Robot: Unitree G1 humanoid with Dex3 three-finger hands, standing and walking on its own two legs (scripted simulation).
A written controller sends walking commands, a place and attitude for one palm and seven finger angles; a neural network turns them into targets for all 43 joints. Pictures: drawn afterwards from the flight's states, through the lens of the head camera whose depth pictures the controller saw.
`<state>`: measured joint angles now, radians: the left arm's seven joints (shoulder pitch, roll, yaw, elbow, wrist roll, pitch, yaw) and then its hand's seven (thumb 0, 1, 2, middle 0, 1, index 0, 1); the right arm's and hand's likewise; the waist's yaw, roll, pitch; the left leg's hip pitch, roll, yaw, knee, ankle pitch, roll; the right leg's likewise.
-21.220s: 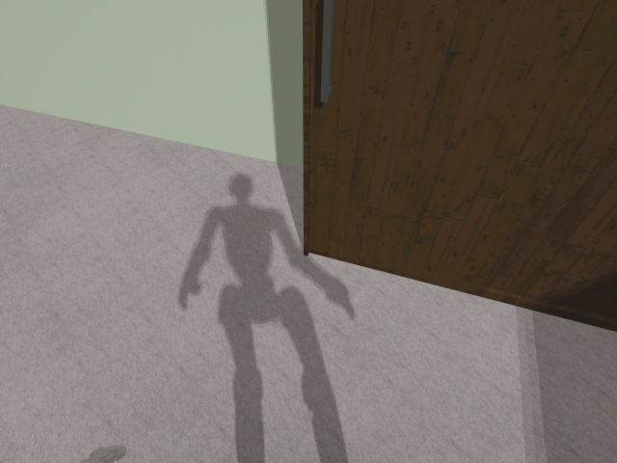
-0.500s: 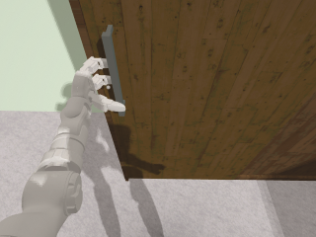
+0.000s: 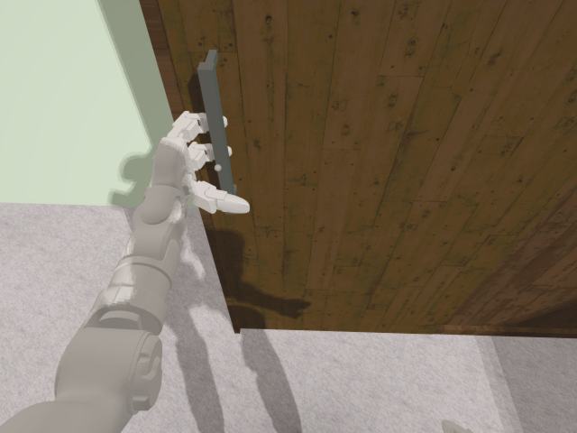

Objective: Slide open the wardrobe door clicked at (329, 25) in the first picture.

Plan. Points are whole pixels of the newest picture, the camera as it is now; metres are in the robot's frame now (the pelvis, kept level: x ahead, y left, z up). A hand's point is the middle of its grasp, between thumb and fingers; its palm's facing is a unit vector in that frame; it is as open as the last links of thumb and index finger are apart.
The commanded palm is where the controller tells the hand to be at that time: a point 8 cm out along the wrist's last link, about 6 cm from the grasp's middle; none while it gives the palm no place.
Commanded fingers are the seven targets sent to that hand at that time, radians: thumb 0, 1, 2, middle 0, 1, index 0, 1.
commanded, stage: slide the fingers in behind the handle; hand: left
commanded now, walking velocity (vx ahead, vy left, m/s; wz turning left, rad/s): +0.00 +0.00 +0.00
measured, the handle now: (223, 144) +0.50 +0.10 +0.13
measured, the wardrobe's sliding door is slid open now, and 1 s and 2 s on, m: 0.00 0.00 0.00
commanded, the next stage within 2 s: grip the handle and tug to test in 1.18 s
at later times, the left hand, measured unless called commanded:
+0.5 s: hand (233, 168) +0.44 +0.08 +0.13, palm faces -0.05 -1.00 +0.01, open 14.0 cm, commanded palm +0.42 +0.14 +0.13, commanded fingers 0.00 -0.50 0.30 -0.30 -1.20 -0.30 -1.20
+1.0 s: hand (235, 169) +0.44 +0.08 +0.13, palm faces -0.05 -1.00 +0.00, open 14.0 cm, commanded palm +0.42 +0.13 +0.13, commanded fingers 0.00 -0.50 0.30 -0.30 -1.20 -0.30 -1.20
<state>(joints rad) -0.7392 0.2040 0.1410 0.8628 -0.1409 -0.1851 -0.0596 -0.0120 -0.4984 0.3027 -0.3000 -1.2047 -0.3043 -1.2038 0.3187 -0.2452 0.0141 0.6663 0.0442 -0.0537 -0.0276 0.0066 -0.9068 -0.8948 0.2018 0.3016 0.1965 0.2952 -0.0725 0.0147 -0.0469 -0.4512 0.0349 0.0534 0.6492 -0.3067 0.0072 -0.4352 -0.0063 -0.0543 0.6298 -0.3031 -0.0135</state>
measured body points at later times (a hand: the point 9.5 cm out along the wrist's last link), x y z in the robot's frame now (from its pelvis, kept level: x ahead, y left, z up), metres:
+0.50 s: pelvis +0.01 -0.01 +0.00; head +0.04 -0.01 +0.45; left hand +0.44 +0.13 +0.13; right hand +0.10 -0.26 -0.12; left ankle +0.01 +0.11 -0.72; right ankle +0.01 -0.11 -0.72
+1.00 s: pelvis +0.01 -0.01 +0.00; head +0.03 -0.01 +0.45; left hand +0.44 +0.13 +0.13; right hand +0.09 -0.26 -0.11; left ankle +0.01 +0.11 -0.72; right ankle +0.01 -0.11 -0.72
